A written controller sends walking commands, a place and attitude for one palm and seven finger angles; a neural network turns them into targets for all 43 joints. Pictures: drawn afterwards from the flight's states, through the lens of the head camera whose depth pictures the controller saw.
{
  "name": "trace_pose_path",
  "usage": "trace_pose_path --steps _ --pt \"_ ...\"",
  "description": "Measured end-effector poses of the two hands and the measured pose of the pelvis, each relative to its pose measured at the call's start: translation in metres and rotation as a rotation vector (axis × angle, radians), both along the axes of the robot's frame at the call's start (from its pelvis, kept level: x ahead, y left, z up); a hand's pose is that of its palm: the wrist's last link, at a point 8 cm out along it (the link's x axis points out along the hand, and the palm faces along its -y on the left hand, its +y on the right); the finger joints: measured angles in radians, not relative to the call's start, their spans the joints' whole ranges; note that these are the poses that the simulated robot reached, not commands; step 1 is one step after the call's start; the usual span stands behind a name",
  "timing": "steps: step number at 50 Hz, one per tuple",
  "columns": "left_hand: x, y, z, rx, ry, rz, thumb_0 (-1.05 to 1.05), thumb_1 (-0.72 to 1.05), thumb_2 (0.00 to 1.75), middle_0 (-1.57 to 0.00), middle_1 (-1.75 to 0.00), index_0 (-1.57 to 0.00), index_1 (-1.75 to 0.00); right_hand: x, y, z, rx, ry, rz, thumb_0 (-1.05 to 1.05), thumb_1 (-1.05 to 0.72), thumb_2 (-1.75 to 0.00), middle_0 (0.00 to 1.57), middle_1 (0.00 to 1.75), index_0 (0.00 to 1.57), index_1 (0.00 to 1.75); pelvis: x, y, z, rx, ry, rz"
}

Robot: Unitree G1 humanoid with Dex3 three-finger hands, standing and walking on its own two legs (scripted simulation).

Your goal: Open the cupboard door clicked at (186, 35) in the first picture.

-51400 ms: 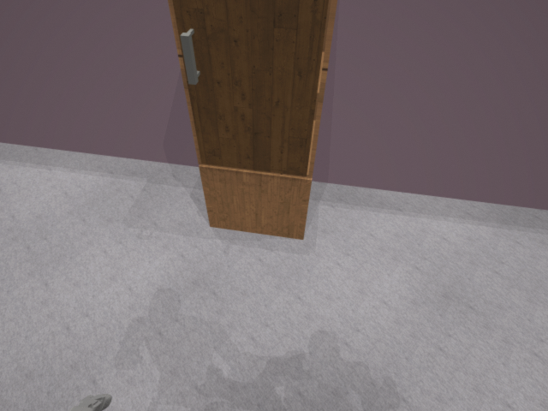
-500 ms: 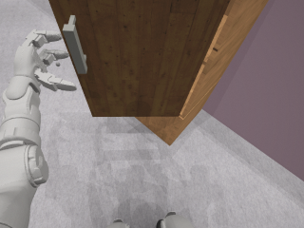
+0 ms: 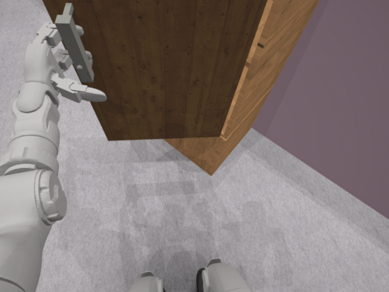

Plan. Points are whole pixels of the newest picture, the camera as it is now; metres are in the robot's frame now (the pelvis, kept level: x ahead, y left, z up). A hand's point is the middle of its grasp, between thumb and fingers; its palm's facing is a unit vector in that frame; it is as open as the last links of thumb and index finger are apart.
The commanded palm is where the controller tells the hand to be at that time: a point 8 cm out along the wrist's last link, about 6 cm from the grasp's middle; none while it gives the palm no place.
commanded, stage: slide the fingers in behind the handle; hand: left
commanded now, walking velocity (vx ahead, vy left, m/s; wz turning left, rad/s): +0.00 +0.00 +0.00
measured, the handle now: (78, 45) +0.59 +0.17 +0.12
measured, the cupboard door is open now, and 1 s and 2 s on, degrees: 44 44 62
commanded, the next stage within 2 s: close the thumb around the handle in 0.54 s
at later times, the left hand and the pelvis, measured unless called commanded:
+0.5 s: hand (85, 63) +0.54 +0.16 +0.11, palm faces -0.02 -1.00 -0.01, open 13.7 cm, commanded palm +0.52 +0.21 +0.11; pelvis +0.01 -0.01 +0.00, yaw +0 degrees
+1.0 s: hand (85, 67) +0.54 +0.16 +0.11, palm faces -0.02 -1.00 +0.00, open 10.3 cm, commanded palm +0.52 +0.21 +0.11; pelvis +0.02 +0.00 +0.00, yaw +0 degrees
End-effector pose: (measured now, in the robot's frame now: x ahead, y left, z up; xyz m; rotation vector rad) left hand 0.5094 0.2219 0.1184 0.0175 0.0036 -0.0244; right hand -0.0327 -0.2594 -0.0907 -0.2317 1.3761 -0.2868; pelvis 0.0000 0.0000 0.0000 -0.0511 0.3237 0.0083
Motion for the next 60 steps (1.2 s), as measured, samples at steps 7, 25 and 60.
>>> trace_pose_path --steps 7,25,60 --pt "0.009 -0.01 -0.004 -0.009 0.023 0.008 -0.01 -0.5 0.3 -0.3 -1.2 -0.3 -1.2 -0.005 -0.002 0.001 -0.001 0.007 -0.017 0.0 -0.9 -0.9 0.2 0.3 0.2 0.3 0.001 -0.004 0.0 0.003 0.01 -0.007" --pt "0.016 -0.008 -0.005 -0.009 0.026 0.006 -0.01 -0.5 0.3 -0.33 -1.21 -0.35 -1.23 0.022 -0.005 0.002 0.004 -0.02 -0.002 0.0 -0.9 -0.9 0.2 0.3 0.2 0.3 0.014 -0.006 0.003 0.004 0.02 -0.009" --pt "0.015 -0.007 -0.007 0.006 0.01 0.012 0.01 0.58 0.76 -0.38 -1.32 -0.38 -1.32 0.019 0.007 -0.003 0.019 -0.004 -0.003 0.0 -0.9 -0.9 0.2 0.3 0.2 0.3 0.014 0.003 0.001 0.0 0.017 -0.003"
